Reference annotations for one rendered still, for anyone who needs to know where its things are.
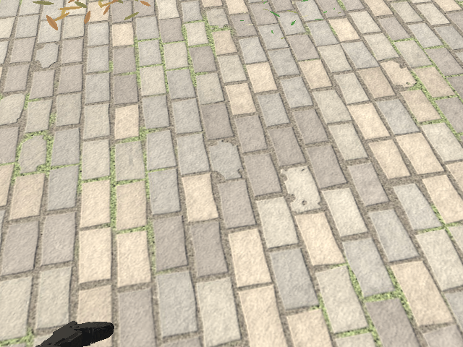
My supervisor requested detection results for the robot left hand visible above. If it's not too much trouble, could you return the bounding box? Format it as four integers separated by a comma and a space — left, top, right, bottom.
36, 321, 114, 347

